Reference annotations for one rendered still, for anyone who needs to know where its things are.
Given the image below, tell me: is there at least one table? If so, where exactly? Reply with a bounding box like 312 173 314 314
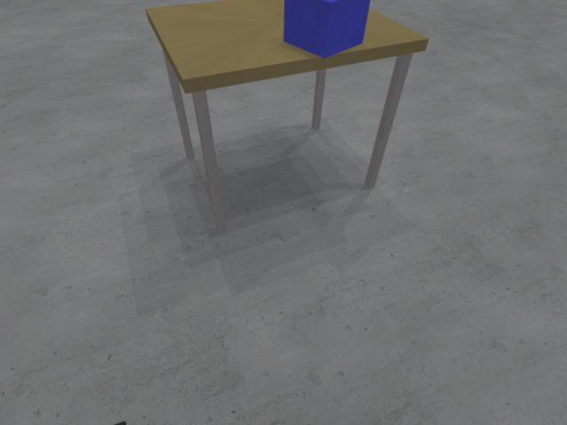
145 0 429 236

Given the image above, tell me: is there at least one carton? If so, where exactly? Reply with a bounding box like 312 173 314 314
283 0 370 58

